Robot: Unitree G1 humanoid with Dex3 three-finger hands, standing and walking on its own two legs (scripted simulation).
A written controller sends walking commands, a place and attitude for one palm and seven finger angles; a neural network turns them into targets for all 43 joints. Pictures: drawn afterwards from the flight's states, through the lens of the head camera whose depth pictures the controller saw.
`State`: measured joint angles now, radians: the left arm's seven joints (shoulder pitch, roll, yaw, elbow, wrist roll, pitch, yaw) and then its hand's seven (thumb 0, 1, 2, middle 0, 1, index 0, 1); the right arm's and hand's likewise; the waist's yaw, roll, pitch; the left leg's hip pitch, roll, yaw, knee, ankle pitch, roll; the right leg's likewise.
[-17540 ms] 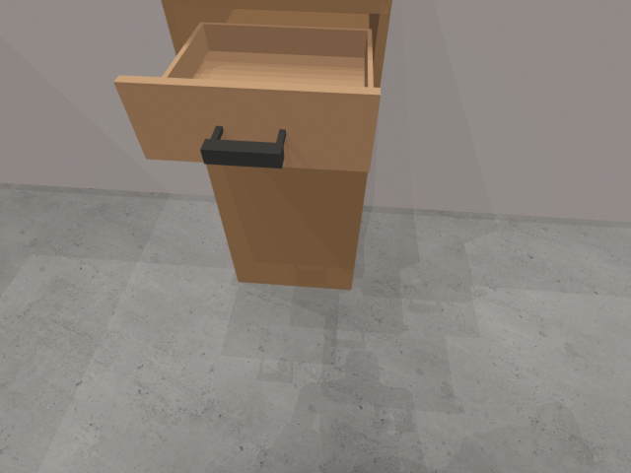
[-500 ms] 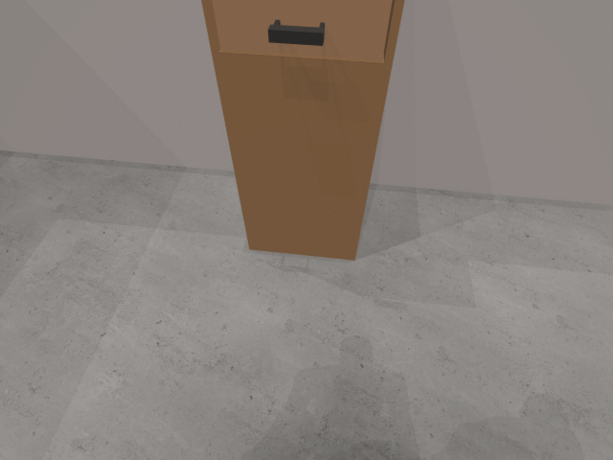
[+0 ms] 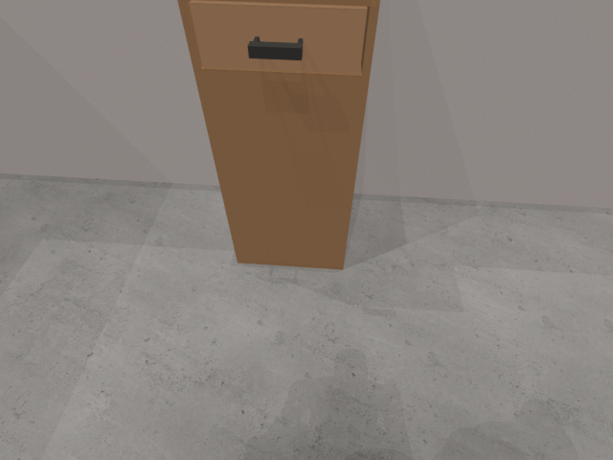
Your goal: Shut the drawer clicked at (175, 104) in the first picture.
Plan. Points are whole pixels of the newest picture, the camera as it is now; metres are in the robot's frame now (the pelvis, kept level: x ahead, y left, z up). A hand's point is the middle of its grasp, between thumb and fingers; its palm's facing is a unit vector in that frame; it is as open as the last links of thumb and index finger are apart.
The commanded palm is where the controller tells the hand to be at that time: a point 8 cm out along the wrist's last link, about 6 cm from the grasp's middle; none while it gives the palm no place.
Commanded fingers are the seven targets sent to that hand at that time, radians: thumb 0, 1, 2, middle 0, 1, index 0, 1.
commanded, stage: let the arm hang, fingers relaxed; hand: left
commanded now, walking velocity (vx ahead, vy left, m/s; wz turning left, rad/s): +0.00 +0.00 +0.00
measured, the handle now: (277, 46) +0.91 +0.10 +0.12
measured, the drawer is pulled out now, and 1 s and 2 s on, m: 0.00 0.00 0.00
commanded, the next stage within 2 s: look to check the result in 0.02 s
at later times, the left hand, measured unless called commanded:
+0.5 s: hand out of the picture +0.04 +0.19 -0.17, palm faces +0.00 -0.97 -0.25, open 7.4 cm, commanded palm none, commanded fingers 0.00 0.90 0.90 -0.20 -0.30 -0.20 -0.30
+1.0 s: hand out of the picture +0.09 +0.20 -0.16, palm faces +0.00 -0.96 -0.29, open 7.4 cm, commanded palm none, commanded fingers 0.00 0.90 0.90 -0.20 -0.30 -0.20 -0.30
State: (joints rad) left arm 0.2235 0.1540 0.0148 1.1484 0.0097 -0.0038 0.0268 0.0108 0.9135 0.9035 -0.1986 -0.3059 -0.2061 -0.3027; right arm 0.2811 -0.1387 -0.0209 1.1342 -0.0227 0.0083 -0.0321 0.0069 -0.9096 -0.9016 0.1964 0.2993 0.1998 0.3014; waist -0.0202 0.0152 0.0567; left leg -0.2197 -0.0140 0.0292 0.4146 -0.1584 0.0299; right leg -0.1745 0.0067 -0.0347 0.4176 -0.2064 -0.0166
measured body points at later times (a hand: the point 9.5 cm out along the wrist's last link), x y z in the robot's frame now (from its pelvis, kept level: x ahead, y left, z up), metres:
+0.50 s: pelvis +0.01 -0.01 +0.00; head +0.03 -0.02 +0.45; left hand +0.04 +0.24 -0.15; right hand +0.04 -0.26 -0.16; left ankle +0.04 +0.10 -0.74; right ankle +0.01 -0.11 -0.74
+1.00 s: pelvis +0.03 -0.02 +0.01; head +0.05 -0.03 +0.45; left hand +0.09 +0.25 -0.14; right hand +0.08 -0.29 -0.15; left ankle +0.04 +0.10 -0.74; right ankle +0.01 -0.11 -0.74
